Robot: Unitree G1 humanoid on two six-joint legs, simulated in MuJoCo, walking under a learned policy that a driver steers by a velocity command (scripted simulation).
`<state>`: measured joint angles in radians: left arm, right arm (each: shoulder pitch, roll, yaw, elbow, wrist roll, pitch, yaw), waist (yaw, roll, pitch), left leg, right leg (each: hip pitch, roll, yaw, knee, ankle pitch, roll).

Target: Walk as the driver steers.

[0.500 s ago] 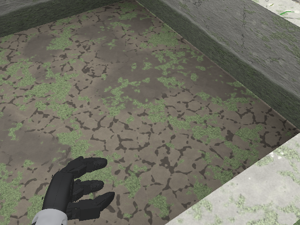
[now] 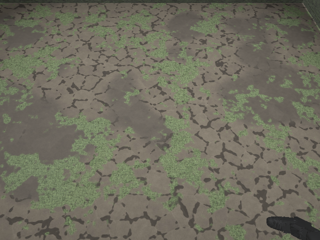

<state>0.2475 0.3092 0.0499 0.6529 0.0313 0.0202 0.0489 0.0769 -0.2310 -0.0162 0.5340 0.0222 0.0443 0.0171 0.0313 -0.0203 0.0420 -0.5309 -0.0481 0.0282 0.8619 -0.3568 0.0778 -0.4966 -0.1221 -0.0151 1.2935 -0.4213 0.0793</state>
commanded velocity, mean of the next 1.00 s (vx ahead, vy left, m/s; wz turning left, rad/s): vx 1.00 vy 0.00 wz -0.43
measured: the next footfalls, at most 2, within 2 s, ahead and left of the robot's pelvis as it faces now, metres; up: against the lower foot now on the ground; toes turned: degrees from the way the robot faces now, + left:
right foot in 0.32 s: +0.18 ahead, -0.10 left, +0.00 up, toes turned -1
left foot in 1.16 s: +0.12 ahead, +0.00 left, +0.00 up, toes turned -26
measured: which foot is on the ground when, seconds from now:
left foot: down 0.00-0.94, up 0.96-1.00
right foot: up 0.00-0.30, down 0.32-1.00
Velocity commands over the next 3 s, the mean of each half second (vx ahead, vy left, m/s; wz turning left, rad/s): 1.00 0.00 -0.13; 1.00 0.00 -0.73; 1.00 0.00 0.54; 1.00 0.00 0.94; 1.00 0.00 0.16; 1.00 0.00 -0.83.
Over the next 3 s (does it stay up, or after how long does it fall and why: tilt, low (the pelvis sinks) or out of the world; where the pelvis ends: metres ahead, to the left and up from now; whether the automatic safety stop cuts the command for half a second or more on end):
stays up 0.04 -0.13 0.01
